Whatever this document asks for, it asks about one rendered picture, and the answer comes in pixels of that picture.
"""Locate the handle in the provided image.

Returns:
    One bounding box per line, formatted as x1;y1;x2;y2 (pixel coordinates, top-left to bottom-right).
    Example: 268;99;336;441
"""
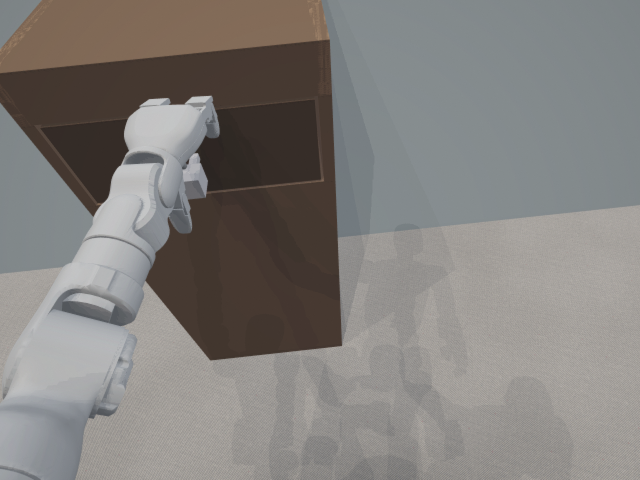
182;153;208;200

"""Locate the robot left hand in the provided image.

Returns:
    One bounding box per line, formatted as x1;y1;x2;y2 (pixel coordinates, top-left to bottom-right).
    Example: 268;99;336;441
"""
124;96;220;234

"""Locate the cabinet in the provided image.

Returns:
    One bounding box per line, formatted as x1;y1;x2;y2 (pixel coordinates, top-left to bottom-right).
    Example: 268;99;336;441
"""
0;0;342;361

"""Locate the robot left forearm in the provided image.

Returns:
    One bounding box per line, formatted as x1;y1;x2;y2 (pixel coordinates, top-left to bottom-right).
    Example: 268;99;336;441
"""
2;146;183;400

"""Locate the drawer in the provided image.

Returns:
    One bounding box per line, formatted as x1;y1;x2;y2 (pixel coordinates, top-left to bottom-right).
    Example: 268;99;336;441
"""
40;96;321;203

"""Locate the robot left upper arm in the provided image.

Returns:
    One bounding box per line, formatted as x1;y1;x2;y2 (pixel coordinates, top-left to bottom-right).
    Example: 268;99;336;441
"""
0;309;137;480

